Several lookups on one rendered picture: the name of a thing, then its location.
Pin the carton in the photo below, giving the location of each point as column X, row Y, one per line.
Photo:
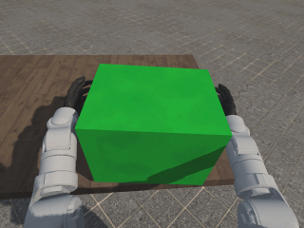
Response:
column 152, row 124

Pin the robot right forearm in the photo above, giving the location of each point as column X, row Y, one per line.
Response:
column 252, row 181

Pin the robot left forearm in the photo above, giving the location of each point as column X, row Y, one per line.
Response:
column 57, row 173

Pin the robot left hand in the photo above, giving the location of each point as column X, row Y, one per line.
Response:
column 74, row 98

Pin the robot right hand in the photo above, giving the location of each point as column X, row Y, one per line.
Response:
column 226, row 100

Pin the table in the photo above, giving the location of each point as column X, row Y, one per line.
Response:
column 33, row 87

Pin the robot right upper arm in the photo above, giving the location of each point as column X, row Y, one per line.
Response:
column 265, row 213

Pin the robot left upper arm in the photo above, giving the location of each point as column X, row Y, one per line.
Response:
column 61, row 212

